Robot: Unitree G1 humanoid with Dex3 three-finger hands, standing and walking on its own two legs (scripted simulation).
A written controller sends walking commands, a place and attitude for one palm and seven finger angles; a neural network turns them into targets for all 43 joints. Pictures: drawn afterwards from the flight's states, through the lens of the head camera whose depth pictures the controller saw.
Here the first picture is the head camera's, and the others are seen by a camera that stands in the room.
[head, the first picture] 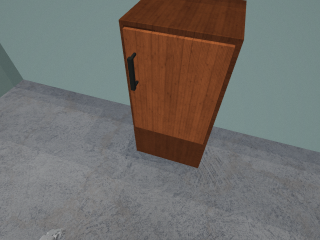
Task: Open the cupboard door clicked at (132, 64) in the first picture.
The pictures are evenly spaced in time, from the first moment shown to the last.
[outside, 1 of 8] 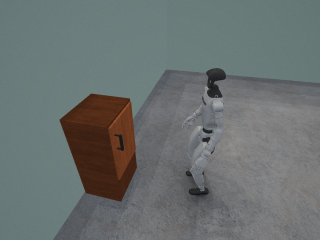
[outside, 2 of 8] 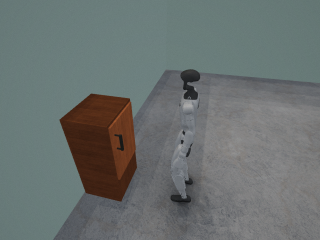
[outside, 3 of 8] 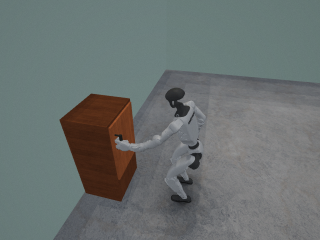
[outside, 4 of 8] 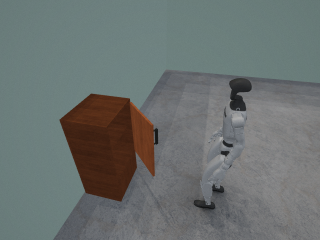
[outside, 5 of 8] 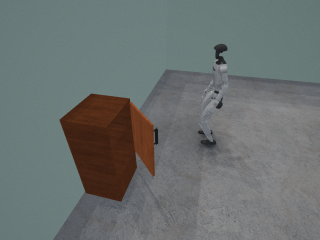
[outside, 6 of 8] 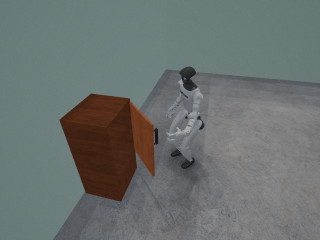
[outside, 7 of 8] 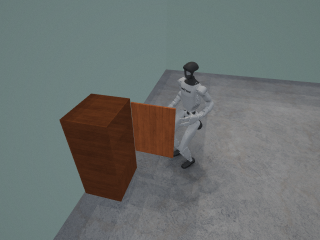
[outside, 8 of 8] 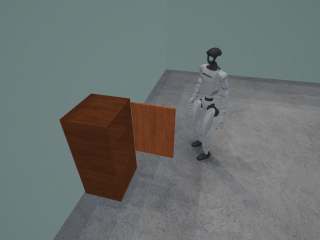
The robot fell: no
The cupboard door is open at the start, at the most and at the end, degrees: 0 90 88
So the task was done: yes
